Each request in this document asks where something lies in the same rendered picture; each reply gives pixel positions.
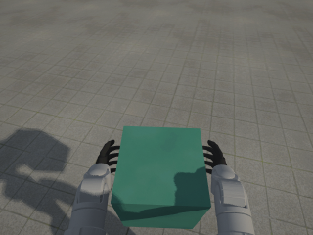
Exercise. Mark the robot left forearm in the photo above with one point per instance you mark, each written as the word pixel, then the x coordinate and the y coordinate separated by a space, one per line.
pixel 91 202

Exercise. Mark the robot left hand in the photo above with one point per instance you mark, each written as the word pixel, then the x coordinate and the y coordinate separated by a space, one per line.
pixel 105 155

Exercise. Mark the robot right forearm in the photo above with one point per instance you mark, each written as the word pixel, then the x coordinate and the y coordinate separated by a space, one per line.
pixel 232 208

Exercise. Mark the robot right hand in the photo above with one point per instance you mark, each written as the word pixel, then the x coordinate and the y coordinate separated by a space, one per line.
pixel 217 155

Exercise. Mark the carton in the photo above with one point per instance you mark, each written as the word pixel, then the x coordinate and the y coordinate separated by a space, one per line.
pixel 160 178

